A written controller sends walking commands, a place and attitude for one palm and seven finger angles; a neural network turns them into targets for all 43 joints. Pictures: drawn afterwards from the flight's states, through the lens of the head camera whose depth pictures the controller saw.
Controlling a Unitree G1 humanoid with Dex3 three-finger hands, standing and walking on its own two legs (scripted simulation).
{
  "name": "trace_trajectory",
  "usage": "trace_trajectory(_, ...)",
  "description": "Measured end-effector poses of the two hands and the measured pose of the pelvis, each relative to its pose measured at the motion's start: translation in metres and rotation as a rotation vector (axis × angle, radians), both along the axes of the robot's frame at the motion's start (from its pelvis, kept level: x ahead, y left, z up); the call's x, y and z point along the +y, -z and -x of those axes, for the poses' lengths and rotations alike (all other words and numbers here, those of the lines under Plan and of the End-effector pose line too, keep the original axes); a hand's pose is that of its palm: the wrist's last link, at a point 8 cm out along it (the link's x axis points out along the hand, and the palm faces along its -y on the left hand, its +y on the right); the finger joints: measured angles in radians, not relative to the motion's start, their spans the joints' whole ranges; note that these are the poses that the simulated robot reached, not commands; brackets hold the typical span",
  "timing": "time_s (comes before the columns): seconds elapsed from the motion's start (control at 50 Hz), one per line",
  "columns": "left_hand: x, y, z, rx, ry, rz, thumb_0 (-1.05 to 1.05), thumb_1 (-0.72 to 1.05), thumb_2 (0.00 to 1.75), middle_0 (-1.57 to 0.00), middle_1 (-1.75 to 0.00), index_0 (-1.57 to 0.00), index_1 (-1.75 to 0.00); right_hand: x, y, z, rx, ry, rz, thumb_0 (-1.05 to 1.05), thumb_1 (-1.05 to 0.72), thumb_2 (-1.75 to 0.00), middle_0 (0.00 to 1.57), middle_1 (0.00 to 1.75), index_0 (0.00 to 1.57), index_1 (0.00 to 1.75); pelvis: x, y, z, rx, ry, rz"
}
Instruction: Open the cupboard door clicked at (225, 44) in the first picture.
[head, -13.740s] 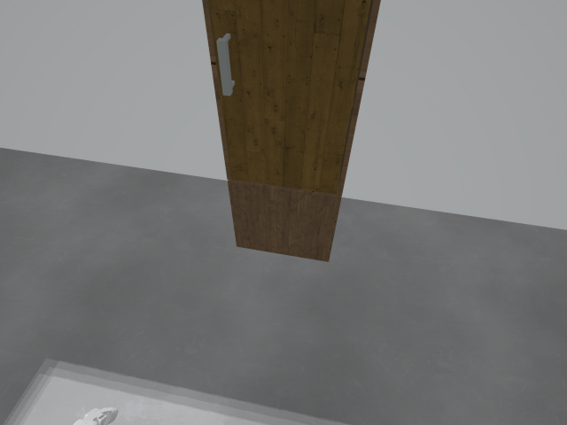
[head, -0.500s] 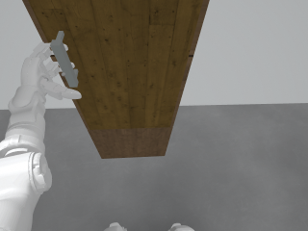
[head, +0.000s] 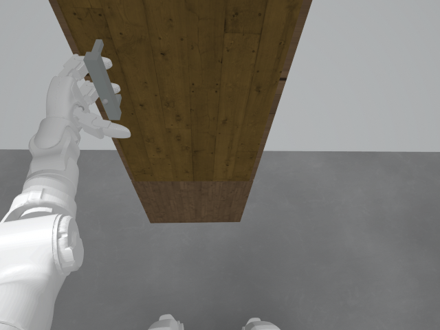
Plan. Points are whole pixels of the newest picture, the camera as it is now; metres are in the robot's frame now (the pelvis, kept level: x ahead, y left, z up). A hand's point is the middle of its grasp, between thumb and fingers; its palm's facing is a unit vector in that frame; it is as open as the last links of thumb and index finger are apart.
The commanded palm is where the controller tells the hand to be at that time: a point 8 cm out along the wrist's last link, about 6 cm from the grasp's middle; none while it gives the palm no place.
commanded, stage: close the thumb around the handle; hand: left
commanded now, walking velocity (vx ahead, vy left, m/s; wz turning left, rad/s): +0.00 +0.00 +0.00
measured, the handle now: (107, 82) +0.54 +0.18 +0.12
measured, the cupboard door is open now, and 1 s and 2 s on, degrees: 0 0 47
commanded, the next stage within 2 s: pull the door open along its arc in 0.80 s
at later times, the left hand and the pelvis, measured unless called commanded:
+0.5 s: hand (107, 100) +0.49 +0.17 +0.13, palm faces -0.03 -1.00 +0.00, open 9.5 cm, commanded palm +0.46 +0.23 +0.12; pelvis +0.01 +0.00 +0.00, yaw -1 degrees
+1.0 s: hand (113, 103) +0.48 +0.16 +0.12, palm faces -0.04 -1.00 +0.00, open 5.7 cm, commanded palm +0.45 +0.22 +0.12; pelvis +0.00 +0.00 +0.00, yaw +0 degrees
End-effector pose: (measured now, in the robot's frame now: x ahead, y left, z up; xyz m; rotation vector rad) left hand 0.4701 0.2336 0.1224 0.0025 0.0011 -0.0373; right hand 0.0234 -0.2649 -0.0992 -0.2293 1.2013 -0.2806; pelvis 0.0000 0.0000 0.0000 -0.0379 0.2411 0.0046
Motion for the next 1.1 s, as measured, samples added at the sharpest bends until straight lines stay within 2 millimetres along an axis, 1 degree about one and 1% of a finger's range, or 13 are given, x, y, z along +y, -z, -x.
trace_trajectory(0.18, -0.002, 0.003, -0.006, 0.009, -0.001, 0.004, -0.02, -0.48, 0.31, -0.31, -1.20, -0.31, -1.21, -0.001, 0.000, 0.015, 0.040, 0.024, 0.003, 0.01, -0.91, -0.90, 0.21, 0.30, 0.20, 0.30, -0.001, 0.000, -0.001, 0.011, 0.006, 0.000)
trace_trajectory(0.28, -0.003, 0.001, -0.005, -0.003, -0.002, -0.005, -0.02, -0.36, 0.36, -0.32, -1.22, -0.32, -1.23, -0.001, 0.001, 0.020, 0.054, 0.036, -0.004, 0.01, -0.91, -0.90, 0.20, 0.30, 0.20, 0.30, -0.001, 0.000, -0.003, 0.010, 0.008, -0.001)
trace_trajectory(0.4, -0.005, -0.002, -0.004, -0.001, 0.001, 0.006, -0.01, -0.10, 0.47, -0.33, -1.25, -0.33, -1.25, -0.001, 0.001, 0.018, 0.045, 0.041, -0.010, 0.01, -0.91, -0.90, 0.21, 0.30, 0.20, 0.30, -0.002, -0.001, -0.005, 0.004, 0.010, -0.002)
trace_trajectory(0.66, -0.003, -0.003, 0.008, -0.007, -0.009, -0.002, 0.00, 0.58, 0.76, -0.37, -1.31, -0.37, -1.31, -0.002, 0.000, -0.002, -0.009, 0.011, -0.013, 0.01, -0.91, -0.90, 0.21, 0.30, 0.20, 0.30, -0.003, -0.003, -0.003, -0.013, 0.005, -0.004)
trace_trajectory(0.74, -0.008, -0.002, 0.009, -0.010, 0.005, -0.003, 0.00, 0.63, 0.79, -0.34, -1.32, -0.34, -1.32, -0.003, 0.001, -0.005, -0.014, 0.000, -0.009, 0.01, -0.91, -0.90, 0.21, 0.30, 0.20, 0.30, -0.003, -0.002, -0.001, -0.014, 0.000, -0.003)
trace_trajectory(0.82, -0.013, -0.001, 0.006, 0.002, 0.016, 0.000, 0.00, 0.70, 0.83, -0.35, -1.33, -0.35, -1.33, -0.004, 0.001, -0.005, -0.017, -0.003, -0.003, 0.01, -0.91, -0.90, 0.21, 0.30, 0.20, 0.30, -0.004, -0.001, 0.001, -0.012, -0.002, -0.003)
trace_trajectory(0.98, -0.015, -0.001, 0.004, 0.003, 0.002, 0.000, 0.00, 0.71, 0.84, -0.37, -1.35, -0.36, -1.35, -0.005, 0.001, 0.008, -0.005, 0.014, -0.005, 0.01, -0.91, -0.90, 0.20, 0.30, 0.20, 0.30, -0.004, -0.001, 0.004, -0.006, 0.005, -0.005)
trace_trajectory(1.1, -0.016, 0.000, 0.011, -0.009, -0.005, -0.002, 0.00, 0.72, 0.82, -0.36, -1.35, -0.35, -1.35, -0.003, 0.002, 0.016, 0.005, 0.036, -0.022, 0.01, -0.91, -0.90, 0.20, 0.30, 0.20, 0.30, -0.004, -0.002, 0.001, -0.015, 0.018, -0.008)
